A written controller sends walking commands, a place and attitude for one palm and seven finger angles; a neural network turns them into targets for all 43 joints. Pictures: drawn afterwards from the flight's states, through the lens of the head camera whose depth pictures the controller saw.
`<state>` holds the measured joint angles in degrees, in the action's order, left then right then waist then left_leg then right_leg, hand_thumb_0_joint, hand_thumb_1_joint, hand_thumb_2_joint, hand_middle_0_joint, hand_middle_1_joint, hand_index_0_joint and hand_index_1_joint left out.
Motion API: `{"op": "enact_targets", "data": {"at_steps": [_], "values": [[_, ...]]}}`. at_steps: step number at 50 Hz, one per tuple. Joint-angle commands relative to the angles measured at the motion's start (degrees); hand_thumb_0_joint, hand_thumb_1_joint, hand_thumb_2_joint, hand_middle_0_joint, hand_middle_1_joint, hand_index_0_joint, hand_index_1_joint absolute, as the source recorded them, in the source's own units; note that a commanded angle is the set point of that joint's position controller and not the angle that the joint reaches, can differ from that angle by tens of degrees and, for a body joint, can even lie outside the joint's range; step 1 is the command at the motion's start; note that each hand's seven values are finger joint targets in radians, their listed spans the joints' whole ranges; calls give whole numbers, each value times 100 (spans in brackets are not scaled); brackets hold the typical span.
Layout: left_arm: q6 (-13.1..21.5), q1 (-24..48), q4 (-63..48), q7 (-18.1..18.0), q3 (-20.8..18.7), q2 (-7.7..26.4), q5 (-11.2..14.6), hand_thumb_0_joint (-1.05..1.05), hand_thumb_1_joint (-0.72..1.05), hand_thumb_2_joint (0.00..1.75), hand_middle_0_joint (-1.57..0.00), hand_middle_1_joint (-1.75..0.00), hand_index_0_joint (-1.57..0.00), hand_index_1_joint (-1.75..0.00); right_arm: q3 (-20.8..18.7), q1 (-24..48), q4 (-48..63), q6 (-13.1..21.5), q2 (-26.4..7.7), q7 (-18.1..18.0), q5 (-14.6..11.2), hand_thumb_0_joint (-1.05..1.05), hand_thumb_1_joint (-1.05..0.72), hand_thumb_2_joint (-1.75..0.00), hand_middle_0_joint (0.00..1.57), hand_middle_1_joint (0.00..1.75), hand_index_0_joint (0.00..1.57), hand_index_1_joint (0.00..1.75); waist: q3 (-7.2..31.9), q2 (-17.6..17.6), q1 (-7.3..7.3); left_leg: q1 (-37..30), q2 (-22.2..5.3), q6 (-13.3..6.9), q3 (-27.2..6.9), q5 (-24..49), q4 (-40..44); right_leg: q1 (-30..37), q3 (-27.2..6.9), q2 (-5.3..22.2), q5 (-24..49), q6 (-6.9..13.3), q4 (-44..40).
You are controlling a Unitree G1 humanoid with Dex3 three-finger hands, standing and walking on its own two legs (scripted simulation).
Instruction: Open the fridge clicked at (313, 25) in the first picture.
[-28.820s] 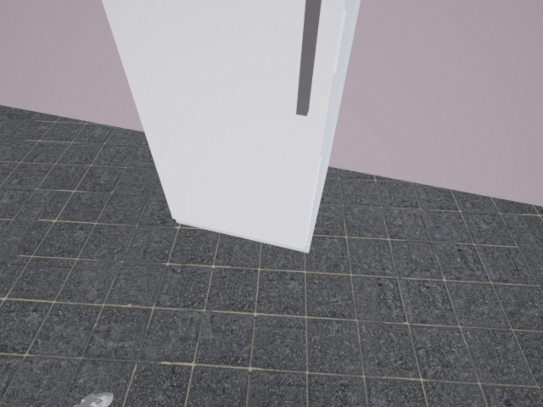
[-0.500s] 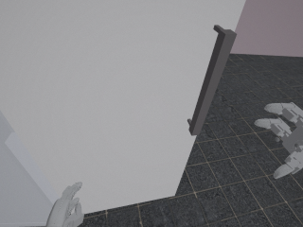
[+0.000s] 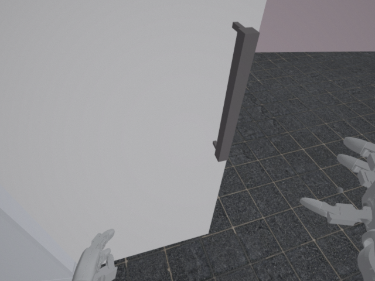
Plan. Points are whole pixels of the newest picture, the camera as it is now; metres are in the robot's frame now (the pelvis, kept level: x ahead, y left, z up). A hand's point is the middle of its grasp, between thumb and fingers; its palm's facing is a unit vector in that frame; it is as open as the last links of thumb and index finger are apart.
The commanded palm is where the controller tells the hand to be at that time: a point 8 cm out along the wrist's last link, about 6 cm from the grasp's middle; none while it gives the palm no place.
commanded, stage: draw the hand back to the body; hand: right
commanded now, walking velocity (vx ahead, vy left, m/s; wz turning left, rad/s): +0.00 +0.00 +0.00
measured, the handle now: (227, 102) +0.46 -0.10 +0.17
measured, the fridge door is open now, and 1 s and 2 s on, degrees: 80 80 80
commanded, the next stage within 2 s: step back with the hand held close in 0.78 s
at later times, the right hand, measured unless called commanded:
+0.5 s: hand (360, 209) +0.19 -0.27 +0.16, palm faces +0.48 +0.80 -0.37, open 8.0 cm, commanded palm +0.15 -0.30 +0.17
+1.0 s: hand (356, 205) +0.20 -0.26 +0.17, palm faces +0.47 +0.80 -0.37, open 7.4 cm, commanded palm +0.14 -0.29 +0.17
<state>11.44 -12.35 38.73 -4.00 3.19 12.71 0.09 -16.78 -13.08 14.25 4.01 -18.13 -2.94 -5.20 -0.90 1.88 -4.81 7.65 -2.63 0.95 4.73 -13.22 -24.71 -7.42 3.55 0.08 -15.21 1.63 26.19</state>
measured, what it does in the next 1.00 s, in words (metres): stands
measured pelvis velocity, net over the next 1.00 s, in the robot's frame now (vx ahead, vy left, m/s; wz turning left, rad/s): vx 0.00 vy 0.01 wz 0.01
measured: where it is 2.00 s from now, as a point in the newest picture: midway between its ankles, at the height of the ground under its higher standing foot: outside the picture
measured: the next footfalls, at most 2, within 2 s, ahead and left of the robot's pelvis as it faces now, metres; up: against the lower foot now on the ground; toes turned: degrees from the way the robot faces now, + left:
none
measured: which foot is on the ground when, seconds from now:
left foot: down 0.00-1.00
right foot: down 0.00-1.00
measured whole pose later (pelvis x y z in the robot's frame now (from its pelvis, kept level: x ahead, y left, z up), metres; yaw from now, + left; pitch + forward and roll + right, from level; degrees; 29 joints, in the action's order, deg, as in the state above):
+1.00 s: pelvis +0.00 +0.01 +0.00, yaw +0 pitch -4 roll +1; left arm 7.1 -11.4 37.1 -4.3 1.8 13.5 -0.4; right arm -21.4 -23.7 21.0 6.6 -19.8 -5.2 -3.8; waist -0.2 2.8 -4.0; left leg 6.4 -0.7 0.1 5.1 -11.8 -21.6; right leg -7.2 3.2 1.8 -14.9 0.7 25.6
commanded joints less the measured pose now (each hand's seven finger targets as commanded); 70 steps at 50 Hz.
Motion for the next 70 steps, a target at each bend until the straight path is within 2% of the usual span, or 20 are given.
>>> {"op": "enact_targets", "data": {"at_steps": [1,9,11,15,18,20,27,30,41,44,45,46,47,48,52,54,57,61,64,70], "values": [[263,804,-923,-110,-329,741,-7,0,90,90,-20,-30,-20,-30,-490,1059,1519,420,-1166,-301,106,0,-21,-57,22,70,22,70,749,243,121,-216,144,-249,-204,799,265,217,-462,191,1252,-85,-609],[47,822,-973,-28,-399,735,-21,0,90,90,-20,-30,-20,-30,-807,-24,1600,352,-1242,-278,82,0,-50,-71,21,53,21,53,565,-19,15,-399,142,-216,-192,1248,307,144,-369,206,1913,-110,-533],[9,838,-1005,-14,-390,702,-13,0,90,90,-20,-30,-20,-30,-811,-78,1744,350,-1225,-271,74,0,-57,-74,21,49,21,49,481,262,24,-356,133,-213,-201,1207,314,155,-364,205,1899,-128,-547],[-25,848,-1043,-43,-405,686,-17,0,90,90,-20,-30,-20,-30,-978,-418,1729,332,-1298,-281,52,0,-72,-81,21,41,21,41,381,67,6,-351,137,-203,-205,1178,384,85,-301,184,1664,-79,-543],[0,840,-1071,-56,-418,666,-16,0,90,90,-20,-30,-20,-30,-1032,-501,2030,381,-1342,-304,66,0,-83,-87,20,34,20,34,495,356,-1,-373,131,-207,-225,1092,387,134,-283,161,1553,-78,-538],[17,838,-1059,-76,-420,664,-22,0,90,90,-20,-30,-20,-30,-1041,-663,2040,366,-1336,-311,64,0,-90,-90,20,30,20,30,391,207,3,-338,132,-202,-221,1191,415,126,-263,167,1603,-54,-500],[65,859,-1003,-132,-405,670,-25,0,90,90,-20,-30,-20,-30,-918,-352,1923,341,-1278,-351,91,0,-90,-90,20,30,20,30,231,187,47,-178,129,-179,-224,726,531,125,-265,129,1098,-11,-574],[67,864,-987,-146,-397,668,-42,0,90,90,-20,-30,-20,-30,-944,-404,1857,330,-1298,-361,82,0,-90,-90,20,30,20,30,275,57,32,-243,127,-178,-227,730,555,137,-270,122,1094,6,-584],[63,921,-995,-135,-390,622,-50,0,90,90,-20,-30,-20,-30,-1002,-477,1874,345,-1320,-310,54,0,-90,-90,20,30,20,30,239,179,1,-309,127,-167,-284,741,646,165,-216,117,1064,8,-614],[66,921,-986,-147,-402,638,-63,0,90,90,-20,-30,-20,-30,-1038,-506,1838,350,-1353,-306,57,0,-90,-90,20,30,20,30,242,29,-10,-350,137,-166,-276,732,680,160,-218,115,1069,18,-626],[79,947,-991,-133,-373,625,-63,0,90,90,-20,-30,-20,-30,-708,-280,1899,356,-1091,-276,83,0,-90,-90,20,30,20,30,192,203,49,-296,115,-156,-285,746,670,176,-201,99,1068,25,-624],[-46,956,-1287,-104,-335,715,16,0,90,90,-20,-30,-20,-30,-1543,622,2456,658,-1978,-389,132,0,-90,-90,20,30,20,30,-246,49,231,316,-170,-137,-986,819,1026,-324,-268,213,496,107,-411],[-138,860,-1093,-121,-340,619,-32,0,90,90,-20,-30,-20,-30,-1211,-72,1815,703,-1493,-367,151,0,-90,-90,20,30,20,30,-205,-424,299,431,-325,-190,-1005,712,1083,-317,-345,177,415,110,-248],[-214,800,-1137,-100,-370,640,-50,0,90,90,-20,-30,-20,-30,-1032,-551,1600,690,-1265,-348,194,0,-90,-90,20,30,20,30,-65,-595,287,512,-400,-204,-1054,650,1086,-286,-328,172,464,103,-120],[-428,767,-1353,-101,-452,705,-64,0,90,90,-20,-30,-20,-30,-1031,-1083,2024,824,-1259,-394,240,0,-90,-90,20,30,20,30,703,31,305,133,-376,-166,-761,1604,434,-248,-353,309,1384,86,-194],[-493,785,-1456,-131,-488,733,-64,0,90,90,-20,-30,-20,-30,-1243,-1288,2308,872,-1465,-439,242,0,-90,-90,20,30,20,30,978,208,287,-69,-277,-115,-609,2024,95,-266,-446,406,1991,93,-236],[-599,749,-1607,-144,-533,701,-20,0,90,90,-20,-30,-20,-30,-1364,-1495,2458,895,-1519,-466,221,0,-90,-90,20,30,20,30,1076,-15,308,-111,-177,-69,-599,2194,-172,-475,-488,496,2131,102,-223],[-621,720,-1692,-171,-556,717,-16,0,90,90,-20,-30,-20,-30,-1481,-1611,2513,946,-1562,-498,218,0,-90,-90,20,30,20,30,973,171,303,-202,-82,-43,-592,2023,-486,-977,-634,611,1812,155,-379],[-561,706,-1705,-174,-582,766,-11,0,90,90,-20,-30,-20,-30,-1498,-1510,2554,1006,-1538,-507,255,0,-90,-90,20,30,20,30,857,348,301,-413,-14,-27,-611,1614,-722,-1621,-755,701,963,260,-558],[-427,573,-1693,-154,-590,789,4,0,90,90,-20,-30,-20,-30,-1439,-1320,2560,1102,-1432,-532,340,0,-90,-90,20,30,20,30,526,175,391,-429,-71,-81,-840,935,-831,-2592,-868,671,-1021,363,-602]]}}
